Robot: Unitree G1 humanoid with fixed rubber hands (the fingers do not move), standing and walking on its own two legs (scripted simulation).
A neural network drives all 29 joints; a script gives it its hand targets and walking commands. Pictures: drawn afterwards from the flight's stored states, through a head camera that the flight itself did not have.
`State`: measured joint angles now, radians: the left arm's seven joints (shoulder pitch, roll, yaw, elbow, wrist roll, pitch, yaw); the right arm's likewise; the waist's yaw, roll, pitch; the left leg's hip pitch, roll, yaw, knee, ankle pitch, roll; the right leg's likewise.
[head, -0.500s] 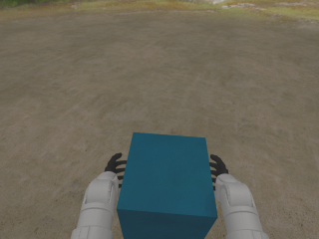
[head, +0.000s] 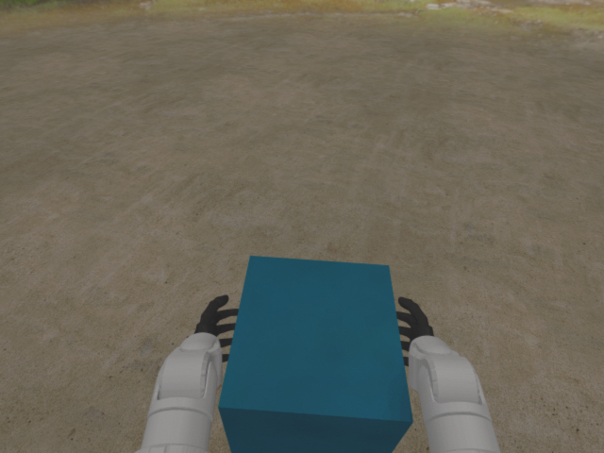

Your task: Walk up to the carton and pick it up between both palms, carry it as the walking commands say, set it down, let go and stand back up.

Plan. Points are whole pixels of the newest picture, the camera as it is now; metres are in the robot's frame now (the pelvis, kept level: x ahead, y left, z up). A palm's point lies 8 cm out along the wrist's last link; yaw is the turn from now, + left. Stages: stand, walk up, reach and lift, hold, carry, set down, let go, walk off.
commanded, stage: hold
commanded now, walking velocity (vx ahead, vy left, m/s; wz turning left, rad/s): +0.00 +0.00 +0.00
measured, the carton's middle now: (311, 370) +0.28 +0.00 -0.02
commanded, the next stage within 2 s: carry in 0.24 s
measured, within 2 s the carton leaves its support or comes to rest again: neither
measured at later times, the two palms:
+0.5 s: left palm (184, 343) +0.26 +0.16 +0.07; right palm (413, 339) +0.27 -0.13 +0.07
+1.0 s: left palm (117, 429) +0.16 +0.21 +0.07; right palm (394, 422) +0.17 -0.08 +0.07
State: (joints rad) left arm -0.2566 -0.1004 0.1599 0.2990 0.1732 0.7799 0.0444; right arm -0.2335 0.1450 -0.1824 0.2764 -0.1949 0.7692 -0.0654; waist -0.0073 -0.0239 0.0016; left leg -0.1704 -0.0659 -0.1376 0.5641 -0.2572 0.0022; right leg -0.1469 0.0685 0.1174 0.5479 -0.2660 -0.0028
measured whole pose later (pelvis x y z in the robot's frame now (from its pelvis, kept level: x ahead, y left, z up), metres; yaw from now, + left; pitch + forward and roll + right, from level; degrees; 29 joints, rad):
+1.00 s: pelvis -0.06 +0.06 -0.03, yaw +0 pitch +0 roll +0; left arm -0.01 -0.13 0.08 -0.35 0.02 1.25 0.17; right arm -0.04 0.13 -0.04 -0.31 -0.03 1.24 -0.17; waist 0.00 0.01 -0.21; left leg -0.50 -0.03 0.12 0.71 -0.22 0.10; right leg -0.53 -0.08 -0.01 0.96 -0.46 0.05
